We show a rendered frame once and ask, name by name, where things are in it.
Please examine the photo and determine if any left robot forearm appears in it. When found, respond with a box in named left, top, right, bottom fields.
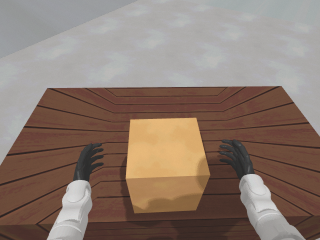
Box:
left=47, top=180, right=93, bottom=240

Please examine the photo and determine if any carton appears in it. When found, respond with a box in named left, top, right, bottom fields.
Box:
left=125, top=118, right=210, bottom=214

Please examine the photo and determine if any left robot hand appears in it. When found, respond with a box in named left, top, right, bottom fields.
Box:
left=73, top=143, right=104, bottom=182

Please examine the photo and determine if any right robot forearm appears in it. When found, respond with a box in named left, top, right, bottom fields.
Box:
left=239, top=174, right=306, bottom=240

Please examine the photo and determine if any right robot hand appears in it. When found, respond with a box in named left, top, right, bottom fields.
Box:
left=219, top=139, right=255, bottom=180

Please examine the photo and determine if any pedestal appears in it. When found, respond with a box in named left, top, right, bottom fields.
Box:
left=0, top=86, right=320, bottom=240

